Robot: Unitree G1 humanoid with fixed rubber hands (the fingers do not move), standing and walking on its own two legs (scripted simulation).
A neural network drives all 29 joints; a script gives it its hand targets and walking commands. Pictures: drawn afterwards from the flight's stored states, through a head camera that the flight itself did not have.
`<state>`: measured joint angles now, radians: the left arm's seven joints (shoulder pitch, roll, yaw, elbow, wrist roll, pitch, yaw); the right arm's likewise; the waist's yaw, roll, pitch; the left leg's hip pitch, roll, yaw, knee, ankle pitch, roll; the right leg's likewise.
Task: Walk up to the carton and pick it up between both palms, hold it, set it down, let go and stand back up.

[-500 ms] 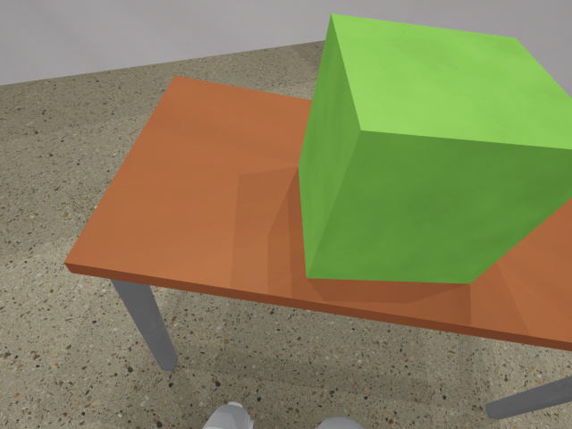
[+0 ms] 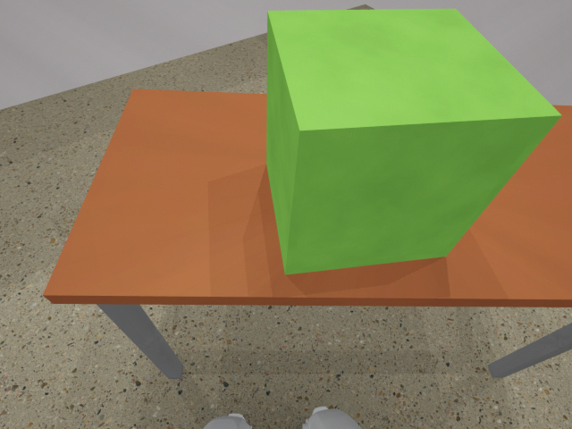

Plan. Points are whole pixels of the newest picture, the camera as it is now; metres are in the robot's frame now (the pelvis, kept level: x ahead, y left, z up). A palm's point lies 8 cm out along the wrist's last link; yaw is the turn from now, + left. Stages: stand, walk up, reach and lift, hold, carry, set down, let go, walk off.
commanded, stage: walk up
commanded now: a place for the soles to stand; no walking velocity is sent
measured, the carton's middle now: (366, 147) +0.51 -0.09 +0.10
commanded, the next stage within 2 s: none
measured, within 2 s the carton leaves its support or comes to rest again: neither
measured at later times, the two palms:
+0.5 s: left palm out of the picture +0.03 +0.14 -0.10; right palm out of the picture +0.07 -0.52 -0.10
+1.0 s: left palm out of the picture +0.07 +0.22 -0.12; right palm out of the picture +0.08 -0.44 -0.07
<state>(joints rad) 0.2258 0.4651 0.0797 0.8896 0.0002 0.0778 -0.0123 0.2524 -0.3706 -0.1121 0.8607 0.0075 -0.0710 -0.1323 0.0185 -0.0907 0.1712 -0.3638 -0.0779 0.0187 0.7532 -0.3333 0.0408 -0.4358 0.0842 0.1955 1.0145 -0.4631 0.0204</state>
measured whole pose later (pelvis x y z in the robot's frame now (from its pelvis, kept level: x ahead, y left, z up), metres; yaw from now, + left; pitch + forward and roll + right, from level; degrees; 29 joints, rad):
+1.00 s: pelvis +0.00 -0.12 +0.00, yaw +0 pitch -3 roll -2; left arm 0.22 0.45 0.08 0.88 0.00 0.00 0.00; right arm 0.25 -0.37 -0.11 0.86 -0.02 -0.07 -0.05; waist 0.02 -0.04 0.13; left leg -0.40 0.00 -0.03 0.82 -0.37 0.02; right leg -0.38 0.08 0.11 0.85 -0.48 -0.01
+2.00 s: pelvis +0.01 -0.17 +0.00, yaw +1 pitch -2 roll +1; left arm 0.13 0.45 0.08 0.94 0.00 -0.02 0.00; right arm 0.23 -0.37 -0.11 0.86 -0.01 -0.04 -0.03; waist 0.02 -0.01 0.11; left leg -0.37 0.02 -0.06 0.78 -0.37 -0.05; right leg -0.37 0.07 0.09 0.82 -0.41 -0.03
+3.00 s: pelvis +0.01 -0.17 +0.00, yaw +1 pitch -2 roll +1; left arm 0.02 0.43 0.08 0.55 0.00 0.31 0.03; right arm 0.07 -0.37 -0.11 0.92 -0.01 -0.25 0.06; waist 0.02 -0.02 0.14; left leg -0.37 0.02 -0.06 0.78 -0.38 -0.05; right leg -0.37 0.07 0.09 0.82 -0.41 -0.03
